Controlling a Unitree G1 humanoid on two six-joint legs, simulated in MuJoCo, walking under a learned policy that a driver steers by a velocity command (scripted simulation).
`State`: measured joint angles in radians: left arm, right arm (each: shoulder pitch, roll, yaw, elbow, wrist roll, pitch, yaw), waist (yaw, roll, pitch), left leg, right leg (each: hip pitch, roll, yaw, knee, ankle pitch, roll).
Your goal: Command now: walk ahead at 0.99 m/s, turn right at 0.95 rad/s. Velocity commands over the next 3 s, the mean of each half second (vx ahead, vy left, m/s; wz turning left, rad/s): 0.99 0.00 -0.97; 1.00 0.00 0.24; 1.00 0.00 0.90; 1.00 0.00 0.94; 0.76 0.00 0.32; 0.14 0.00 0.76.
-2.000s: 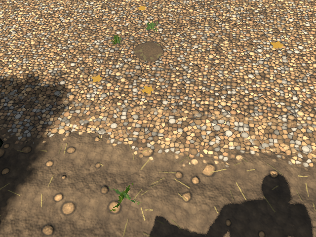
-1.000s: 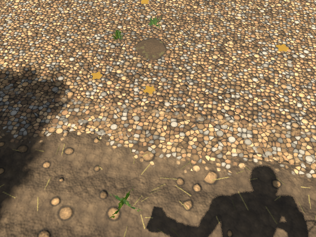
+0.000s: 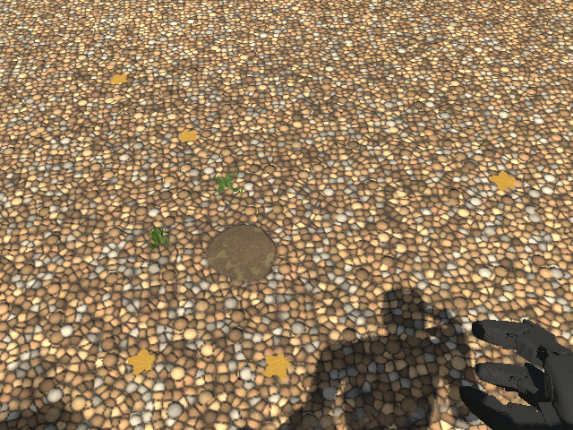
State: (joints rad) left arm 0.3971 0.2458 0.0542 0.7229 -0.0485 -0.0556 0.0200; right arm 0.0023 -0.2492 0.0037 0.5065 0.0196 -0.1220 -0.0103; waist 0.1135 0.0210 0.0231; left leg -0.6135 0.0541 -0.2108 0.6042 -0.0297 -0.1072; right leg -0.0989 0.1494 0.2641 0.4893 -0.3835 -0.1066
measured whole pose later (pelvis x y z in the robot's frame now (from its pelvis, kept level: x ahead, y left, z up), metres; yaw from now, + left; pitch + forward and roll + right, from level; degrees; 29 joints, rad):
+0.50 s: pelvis +0.38 +0.01 -0.03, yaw -29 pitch +0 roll +2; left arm 0.00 0.28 0.03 0.52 -0.04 -0.03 -0.09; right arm 0.51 -0.27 -0.04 0.88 -0.02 -0.09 -0.03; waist -0.11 -0.02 0.06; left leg 0.29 0.00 0.27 0.24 -0.48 -0.06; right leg -0.77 -0.03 -0.10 0.83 -0.03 -0.12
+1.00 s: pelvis +0.79 -0.20 -0.03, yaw -20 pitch -1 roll -1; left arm 0.40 0.24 0.04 0.83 0.03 -0.08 0.04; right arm 0.14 -0.27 -0.03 0.71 0.05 -0.06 0.07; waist 0.03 0.04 0.04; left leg -0.66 0.00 0.12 0.68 0.10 0.11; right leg 0.28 0.07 -0.26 0.35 -0.48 0.00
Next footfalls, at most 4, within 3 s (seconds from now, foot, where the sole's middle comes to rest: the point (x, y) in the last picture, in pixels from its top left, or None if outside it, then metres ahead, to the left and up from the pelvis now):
0.06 left None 0.24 0.20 -0.77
0.56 right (408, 404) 0.56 -0.16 -0.77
1.02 left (430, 244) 1.02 -0.24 -0.77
1.42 right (509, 169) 1.35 -0.50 -0.77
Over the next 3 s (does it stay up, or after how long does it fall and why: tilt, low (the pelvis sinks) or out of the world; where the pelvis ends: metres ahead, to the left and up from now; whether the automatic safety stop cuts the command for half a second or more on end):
stays up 2.05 0.08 0.00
